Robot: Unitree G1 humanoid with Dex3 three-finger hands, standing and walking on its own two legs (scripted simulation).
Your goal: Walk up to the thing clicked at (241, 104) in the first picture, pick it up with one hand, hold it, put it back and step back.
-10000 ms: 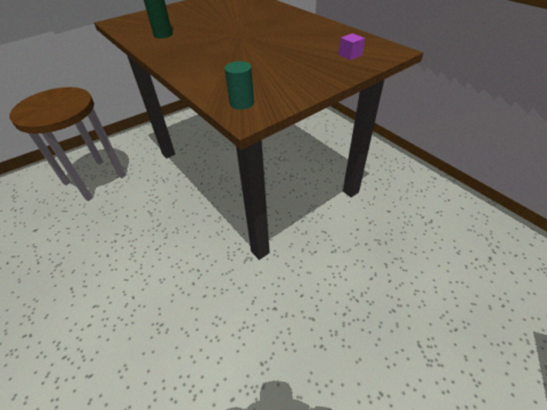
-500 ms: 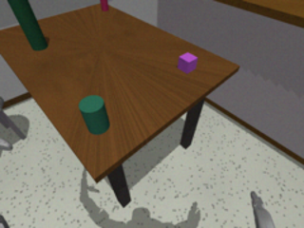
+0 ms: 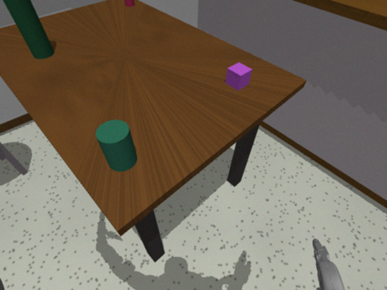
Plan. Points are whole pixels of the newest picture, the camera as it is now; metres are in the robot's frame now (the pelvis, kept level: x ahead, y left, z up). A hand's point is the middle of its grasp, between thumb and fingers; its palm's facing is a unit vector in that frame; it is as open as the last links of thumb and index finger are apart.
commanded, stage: go down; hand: left
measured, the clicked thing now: (118, 146) +0.45 +0.20 +0.03
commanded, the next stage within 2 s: approach in 1.06 s
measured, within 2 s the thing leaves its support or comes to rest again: neither
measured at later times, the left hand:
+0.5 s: hand out of the picture +0.38 +0.39 +0.16, palm faces +0.19 -0.98 +0.02, open 17.7 cm
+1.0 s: hand out of the picture +0.39 +0.39 +0.15, palm faces +0.19 -0.98 +0.02, open 17.7 cm
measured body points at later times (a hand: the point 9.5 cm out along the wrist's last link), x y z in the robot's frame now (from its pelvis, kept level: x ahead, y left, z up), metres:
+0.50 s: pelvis +0.00 +0.00 -0.01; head +0.05 +0.03 +0.44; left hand +0.36 +0.44 +0.16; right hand +0.16 -0.25 -0.08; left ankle +0.02 +0.12 -0.73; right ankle -0.04 -0.15 -0.73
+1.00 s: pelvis +0.01 +0.01 -0.01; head +0.06 +0.03 +0.43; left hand +0.38 +0.44 +0.15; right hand +0.16 -0.25 -0.09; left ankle +0.02 +0.12 -0.73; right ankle -0.04 -0.15 -0.73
